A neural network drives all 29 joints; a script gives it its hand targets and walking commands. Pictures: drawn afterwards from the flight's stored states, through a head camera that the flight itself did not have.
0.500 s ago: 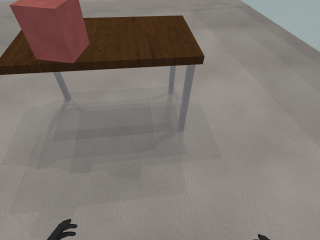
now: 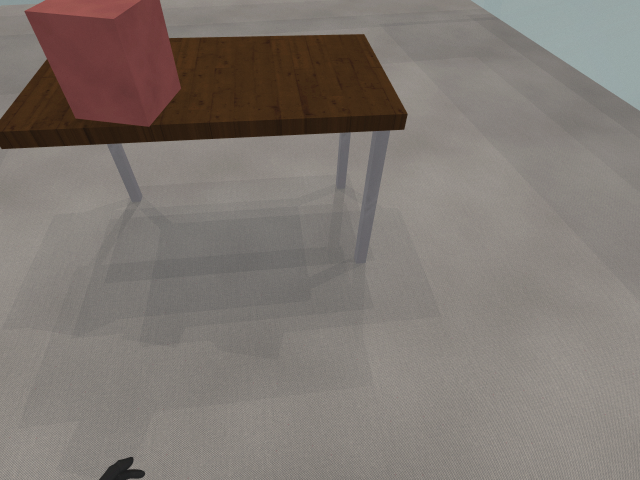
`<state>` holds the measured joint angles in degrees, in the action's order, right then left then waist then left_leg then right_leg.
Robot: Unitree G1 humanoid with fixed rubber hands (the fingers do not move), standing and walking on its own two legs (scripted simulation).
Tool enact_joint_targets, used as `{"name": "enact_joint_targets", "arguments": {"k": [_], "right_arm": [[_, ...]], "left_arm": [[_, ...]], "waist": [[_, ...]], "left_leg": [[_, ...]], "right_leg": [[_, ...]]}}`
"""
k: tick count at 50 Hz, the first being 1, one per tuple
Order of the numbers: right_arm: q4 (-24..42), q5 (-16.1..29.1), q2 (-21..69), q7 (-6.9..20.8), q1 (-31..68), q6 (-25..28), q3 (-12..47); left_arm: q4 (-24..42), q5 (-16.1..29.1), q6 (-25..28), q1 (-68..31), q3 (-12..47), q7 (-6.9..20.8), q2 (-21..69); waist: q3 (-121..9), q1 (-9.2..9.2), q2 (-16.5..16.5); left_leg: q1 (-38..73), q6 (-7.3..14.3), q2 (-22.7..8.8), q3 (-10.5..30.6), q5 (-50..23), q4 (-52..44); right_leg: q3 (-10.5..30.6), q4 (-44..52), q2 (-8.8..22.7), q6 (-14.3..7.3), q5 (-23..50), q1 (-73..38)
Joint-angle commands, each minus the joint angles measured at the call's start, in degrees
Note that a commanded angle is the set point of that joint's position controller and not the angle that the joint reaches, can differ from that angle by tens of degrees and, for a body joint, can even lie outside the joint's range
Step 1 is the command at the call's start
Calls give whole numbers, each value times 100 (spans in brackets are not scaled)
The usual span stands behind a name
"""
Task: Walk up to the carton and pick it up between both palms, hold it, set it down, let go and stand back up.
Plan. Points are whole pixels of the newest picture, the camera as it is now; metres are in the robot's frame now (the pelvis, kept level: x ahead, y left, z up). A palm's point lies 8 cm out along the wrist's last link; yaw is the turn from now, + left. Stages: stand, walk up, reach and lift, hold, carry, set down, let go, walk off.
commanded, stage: stand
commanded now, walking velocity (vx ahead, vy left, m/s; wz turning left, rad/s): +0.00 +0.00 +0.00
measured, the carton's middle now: (115, 55) +1.04 +0.55 +0.05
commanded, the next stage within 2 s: none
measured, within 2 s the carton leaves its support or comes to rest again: neither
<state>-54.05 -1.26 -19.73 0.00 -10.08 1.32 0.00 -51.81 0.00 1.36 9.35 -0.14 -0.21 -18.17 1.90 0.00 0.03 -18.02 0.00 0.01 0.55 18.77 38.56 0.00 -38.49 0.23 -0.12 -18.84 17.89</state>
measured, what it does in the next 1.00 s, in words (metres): stands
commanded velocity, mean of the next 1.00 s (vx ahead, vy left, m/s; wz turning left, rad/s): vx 0.00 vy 0.00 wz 0.00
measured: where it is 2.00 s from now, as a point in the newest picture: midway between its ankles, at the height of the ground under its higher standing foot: outside the picture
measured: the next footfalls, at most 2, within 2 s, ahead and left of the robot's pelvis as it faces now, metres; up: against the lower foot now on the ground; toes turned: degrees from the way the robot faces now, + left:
none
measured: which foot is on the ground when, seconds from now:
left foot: down 0.00-1.00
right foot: down 0.00-1.00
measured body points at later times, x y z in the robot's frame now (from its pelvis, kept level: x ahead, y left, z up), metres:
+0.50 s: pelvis -0.01 +0.00 +0.01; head -0.01 +0.00 +0.46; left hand +0.09 +0.28 -0.12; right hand +0.08 -0.30 -0.12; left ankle +0.02 +0.12 -0.72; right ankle +0.02 -0.12 -0.72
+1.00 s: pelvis -0.02 +0.00 +0.01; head +0.00 +0.00 +0.46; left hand +0.08 +0.29 -0.12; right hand +0.06 -0.30 -0.12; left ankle +0.02 +0.12 -0.72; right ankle +0.02 -0.12 -0.72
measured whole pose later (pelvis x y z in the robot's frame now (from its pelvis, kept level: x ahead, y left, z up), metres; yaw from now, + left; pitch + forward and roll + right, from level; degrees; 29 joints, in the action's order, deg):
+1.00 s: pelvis -0.02 +0.00 +0.01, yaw +0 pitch +0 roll +0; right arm -61.9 -0.9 -20.2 0.0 -7.7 1.7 0.0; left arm -59.3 0.0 1.4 7.0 -0.1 0.5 -18.2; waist 1.8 0.0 0.1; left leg -17.8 0.0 0.0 0.6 13.0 31.2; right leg 0.0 -31.3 0.2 -0.1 -13.2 17.8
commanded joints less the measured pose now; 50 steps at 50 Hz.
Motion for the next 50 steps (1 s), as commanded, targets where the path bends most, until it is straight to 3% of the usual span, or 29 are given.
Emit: {"name": "enact_joint_targets", "arguments": {"k": [1,4,5,7,9,11,12,14,17,19,22,25,26,27,29,31,32,33,34,35,36,39,42,43,44,46,47,48,50], "right_arm": [[228,26,-1156,-22,380,149,-268],[145,52,-1284,-25,535,132,-284],[92,107,-1135,-25,262,97,-235],[70,78,-1308,-19,611,127,-273],[93,44,-1026,-3,555,131,-188],[-61,74,-1250,-24,491,113,-259],[-39,74,-1197,-50,547,92,-217],[-77,48,-1144,-10,710,119,-226],[-186,66,-1025,-52,512,111,-219],[-142,81,-1135,-16,575,176,-209],[-185,53,-1126,28,533,142,-225],[-290,82,-1128,9,515,141,-184],[-222,30,-1051,16,656,181,-177],[-278,17,-1204,15,672,161,-202],[-345,39,-1274,-6,595,100,-160],[-393,55,-1260,-15,671,100,-215],[-311,51,-1142,0,584,115,-187],[-356,40,-1046,13,484,113,-142],[-464,70,-1341,-25,533,111,-239],[-419,51,-1211,-40,616,96,-243],[-388,26,-1098,-33,546,108,-224],[-574,50,-1128,-14,403,138,-199],[-541,40,-1224,-16,447,185,-159],[-559,126,-1162,-10,313,173,-122],[-440,44,-1109,17,600,176,-153],[-552,112,-1222,-21,493,171,-173],[-531,99,-1152,-52,638,124,-159],[-530,9,-1013,-43,352,150,-105],[-494,17,-1319,-31,586,138,-177]], "left_arm": [[29,-19,103,-336,-294,-96,-1397],[59,-53,113,-341,-229,-59,-1295],[-24,-11,137,-232,-214,-26,-1327],[26,-29,119,-563,-168,-30,-1192],[-103,-77,98,-480,-248,-52,-1383],[-92,-50,109,-473,-201,-47,-1233],[-23,-57,120,-403,-194,-17,-1147],[-182,-60,162,-492,-190,-26,-1189],[-157,-141,146,-740,-200,-24,-1375],[-202,-85,152,-505,-109,-11,-1145],[-197,-12,184,-460,-133,-15,-1153],[-347,-49,192,-445,-163,-12,-1219],[-445,-103,168,-604,-184,-43,-1342],[-407,-85,144,-647,-146,-12,-1279],[-434,-99,125,-571,-193,-11,-1285],[-437,-105,153,-653,-172,36,-1281],[-518,-121,127,-553,-202,1,-1349],[-509,-145,140,-621,-120,5,-1208],[-536,-52,153,-406,-127,31,-1183],[-531,-106,144,-390,-103,20,-1068],[-586,-92,137,-585,-93,-2,-1149],[-494,-143,109,-785,-216,18,-1402],[-608,-84,167,-410,-199,2,-1396],[-689,-61,170,-447,-193,15,-1342],[-642,-57,156,-520,-124,-12,-1225],[-657,-55,151,-397,-203,4,-1419],[-576,-115,172,-621,-159,48,-1280],[-630,-111,149,-669,-192,18,-1350],[-649,-84,151,-586,-180,64,-1302]], "waist": [[-379,17,355],[-409,142,4],[-161,-22,-383],[-271,23,11],[-492,-115,4],[-312,117,160],[-445,96,-71],[-129,87,268],[-344,-74,-377],[-540,-19,71],[-738,-40,-302],[-421,61,251],[-466,-103,108],[-312,54,-233],[-444,-7,155],[-194,-2,-399],[-288,-92,-35],[-220,-155,-36],[-340,54,40],[-446,79,102],[-262,-57,-266],[-383,-131,-289],[-420,17,310],[-523,-91,-113],[-632,77,-319],[-670,11,53],[-566,31,62],[-594,-118,-377],[-560,17,-94]], "left_leg": [[214,331,-624,840,-1003,-1369],[133,351,-624,785,-550,-1240],[269,306,-572,692,-420,-1338],[439,329,-555,694,-796,-1249],[630,275,-642,686,-1015,-1265],[407,303,-641,705,-890,-1456],[469,337,-713,792,-704,-1482],[219,322,-662,809,-369,-1698],[553,284,-598,711,-785,-1585],[682,274,-590,676,-951,-1425],[687,287,-591,617,-858,-1423],[360,298,-641,786,-704,-1671],[463,275,-621,721,-589,-1724],[492,267,-656,814,-392,-1702],[365,264,-611,765,-250,-1753],[297,241,-617,793,-220,-1852],[490,224,-620,654,-201,-1723],[399,263,-643,691,-193,-1775],[380,273,-639,825,-35,-1837],[330,289,-628,840,20,-1903],[216,318,-593,841,-126,-1842],[493,267,-586,736,-436,-1869],[357,252,-689,792,-670,-1849],[369,286,-686,885,-549,-1937],[452,281,-674,796,-777,-1845],[643,240,-625,672,-725,-1707],[626,229,-623,651,-820,-1656],[554,263,-648,627,-717,-1668],[610,256,-637,750,-512,-1723]], "right_leg": [[490,928,403,-331,747,-412],[578,1069,480,-338,728,-564],[729,1172,565,-386,489,-339],[835,1415,608,-403,818,-179],[724,1261,570,-365,784,-291],[619,1250,545,-374,777,-575],[578,1270,483,-342,746,-438],[757,1466,550,-350,308,-366],[755,1583,602,-347,563,-477],[728,1505,591,-342,920,-524],[726,1522,656,-313,964,-600],[705,1539,611,-293,526,-656],[817,1658,605,-298,413,-501],[640,1695,559,-294,312,-400],[776,1721,546,-323,190,-492],[653,1790,509,-266,-80,-429],[847,1884,555,-308,-109,-274],[841,1876,667,-309,-245,-237],[838,1854,611,-303,-101,-389],[748,1784,630,-297,-136,-599],[796,1797,625,-316,-199,-442],[850,1877,649,-307,-70,-549],[694,1689,630,-297,491,-805],[738,1770,657,-299,514,-779],[597,1651,595,-223,626,-877],[864,1909,699,-284,379,-657],[825,1902,675,-287,559,-573],[785,1774,628,-272,512,-565],[798,1914,602,-236,270,-478]]}}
